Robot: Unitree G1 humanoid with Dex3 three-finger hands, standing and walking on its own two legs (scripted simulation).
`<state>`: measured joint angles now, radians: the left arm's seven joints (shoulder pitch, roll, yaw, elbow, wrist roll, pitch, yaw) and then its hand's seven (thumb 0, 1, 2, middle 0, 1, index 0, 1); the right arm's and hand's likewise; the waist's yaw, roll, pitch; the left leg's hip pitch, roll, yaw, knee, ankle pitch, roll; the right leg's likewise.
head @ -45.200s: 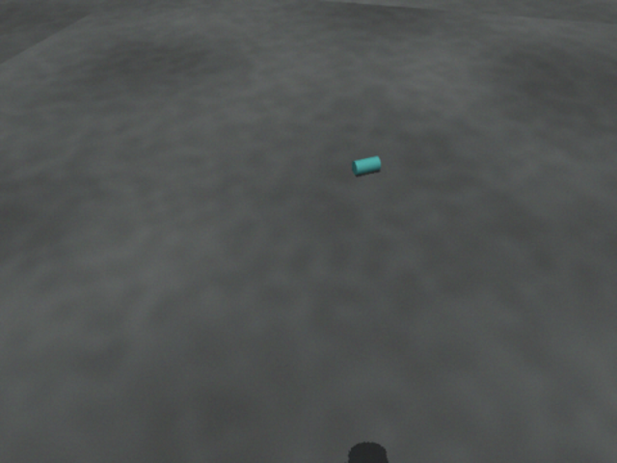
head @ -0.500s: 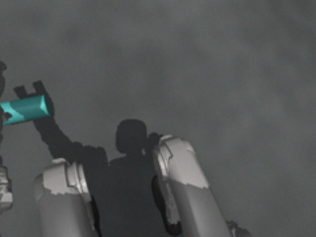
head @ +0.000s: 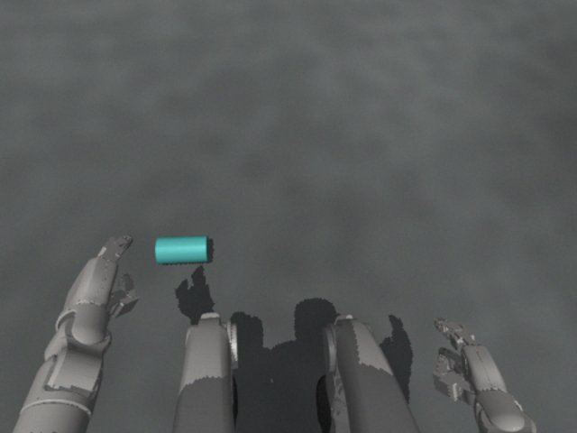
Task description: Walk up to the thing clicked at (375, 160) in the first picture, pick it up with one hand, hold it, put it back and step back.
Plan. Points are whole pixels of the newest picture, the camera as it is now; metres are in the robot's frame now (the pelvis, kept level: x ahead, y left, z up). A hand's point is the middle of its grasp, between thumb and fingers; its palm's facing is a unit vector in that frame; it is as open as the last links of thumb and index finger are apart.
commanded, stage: home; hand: left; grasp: from above
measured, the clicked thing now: (183, 249) +0.52 +0.25 -0.49
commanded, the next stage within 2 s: none
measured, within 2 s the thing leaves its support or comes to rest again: neither
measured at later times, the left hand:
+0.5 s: hand (82, 328) +0.25 +0.20 +0.10, palm faces +0.12 -0.97 -0.22, open 7.4 cm
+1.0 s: hand (62, 370) +0.22 +0.19 +0.15, palm faces +0.13 -0.97 -0.20, open 7.4 cm
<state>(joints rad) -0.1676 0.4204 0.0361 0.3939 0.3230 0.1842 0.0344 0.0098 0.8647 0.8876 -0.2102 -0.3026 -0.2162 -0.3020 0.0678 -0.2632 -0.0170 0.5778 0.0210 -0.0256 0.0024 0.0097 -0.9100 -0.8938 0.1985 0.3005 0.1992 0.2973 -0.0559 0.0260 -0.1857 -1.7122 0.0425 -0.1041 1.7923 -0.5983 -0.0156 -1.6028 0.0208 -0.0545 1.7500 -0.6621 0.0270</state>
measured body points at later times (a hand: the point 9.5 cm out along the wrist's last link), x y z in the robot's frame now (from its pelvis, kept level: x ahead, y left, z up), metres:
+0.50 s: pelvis +0.07 +0.01 +0.17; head +0.12 +0.02 +0.62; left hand +0.24 +0.25 +0.12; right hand +0.23 -0.22 +0.09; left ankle +0.09 +0.13 -0.49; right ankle +0.07 -0.14 -0.49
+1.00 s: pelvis +0.07 +0.00 +0.19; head +0.09 +0.00 +0.64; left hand +0.21 +0.24 +0.16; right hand +0.27 -0.23 +0.14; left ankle +0.09 +0.13 -0.49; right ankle +0.07 -0.14 -0.49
